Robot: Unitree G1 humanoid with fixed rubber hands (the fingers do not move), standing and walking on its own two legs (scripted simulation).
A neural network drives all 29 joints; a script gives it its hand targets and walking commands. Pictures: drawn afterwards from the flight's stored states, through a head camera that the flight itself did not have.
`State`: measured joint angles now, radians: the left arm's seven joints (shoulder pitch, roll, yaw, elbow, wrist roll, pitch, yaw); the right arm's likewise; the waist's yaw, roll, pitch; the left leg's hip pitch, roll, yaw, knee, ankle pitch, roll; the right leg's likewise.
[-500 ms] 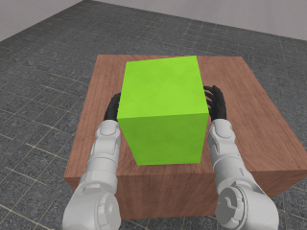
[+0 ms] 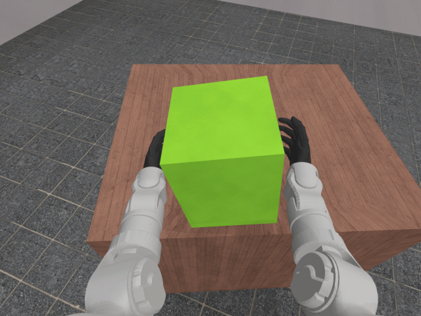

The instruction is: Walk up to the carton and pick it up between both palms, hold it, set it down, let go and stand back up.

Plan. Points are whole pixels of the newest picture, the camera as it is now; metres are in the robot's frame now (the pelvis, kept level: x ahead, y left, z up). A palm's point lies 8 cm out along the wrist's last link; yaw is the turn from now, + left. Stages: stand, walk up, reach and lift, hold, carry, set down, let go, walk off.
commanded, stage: set down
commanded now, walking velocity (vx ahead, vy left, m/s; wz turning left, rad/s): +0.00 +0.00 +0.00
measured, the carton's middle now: (226, 157) +0.45 +0.01 +0.03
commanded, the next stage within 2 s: none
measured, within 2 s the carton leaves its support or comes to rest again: neither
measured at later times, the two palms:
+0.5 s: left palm (161, 175) +0.40 +0.15 +0.02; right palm (297, 167) +0.42 -0.14 +0.05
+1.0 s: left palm (161, 176) +0.40 +0.15 +0.01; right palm (297, 172) +0.41 -0.14 +0.05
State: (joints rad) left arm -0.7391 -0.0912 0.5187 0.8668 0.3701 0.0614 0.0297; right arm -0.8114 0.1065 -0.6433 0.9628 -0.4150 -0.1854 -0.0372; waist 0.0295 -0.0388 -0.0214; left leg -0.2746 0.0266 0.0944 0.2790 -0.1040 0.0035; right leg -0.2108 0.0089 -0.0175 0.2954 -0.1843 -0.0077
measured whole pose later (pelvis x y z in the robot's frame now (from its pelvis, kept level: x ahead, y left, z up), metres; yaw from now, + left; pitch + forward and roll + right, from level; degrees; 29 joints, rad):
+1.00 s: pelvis -0.01 +0.00 +0.00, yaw -1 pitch +13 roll +0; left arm -0.77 -0.09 0.58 1.00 0.42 -0.15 0.06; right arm -0.81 0.12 -0.74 0.99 -0.51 -0.30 -0.02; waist 0.02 -0.04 -0.06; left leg -0.44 0.03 0.11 0.30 -0.09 0.01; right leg -0.38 0.01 -0.01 0.32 -0.16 -0.01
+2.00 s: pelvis -0.01 +0.00 -0.01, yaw -2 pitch +14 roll +0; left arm -0.79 -0.09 0.62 1.01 0.47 -0.22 0.08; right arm -0.80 0.09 -0.65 0.99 -0.46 -0.26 -0.03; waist 0.02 -0.05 -0.06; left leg -0.48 0.05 0.13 0.33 -0.10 0.01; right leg -0.42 0.02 0.01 0.34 -0.17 -0.01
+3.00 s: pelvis -0.04 +0.00 -0.02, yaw -1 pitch +20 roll -1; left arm -1.13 0.25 -0.03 1.29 -0.28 -0.02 0.10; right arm -1.09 -0.38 0.11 1.28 0.39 -0.01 0.00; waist 0.06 0.01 -0.23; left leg -0.73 0.07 0.09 0.51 -0.13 0.01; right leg -0.66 0.03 -0.02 0.50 -0.19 -0.01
